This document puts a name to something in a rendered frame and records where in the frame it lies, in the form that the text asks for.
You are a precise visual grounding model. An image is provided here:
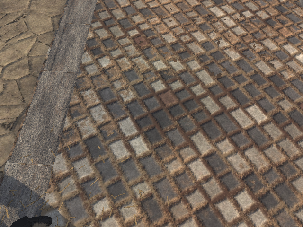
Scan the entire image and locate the left robot hand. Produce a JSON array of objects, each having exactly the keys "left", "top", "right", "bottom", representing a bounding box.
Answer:
[{"left": 10, "top": 216, "right": 52, "bottom": 227}]

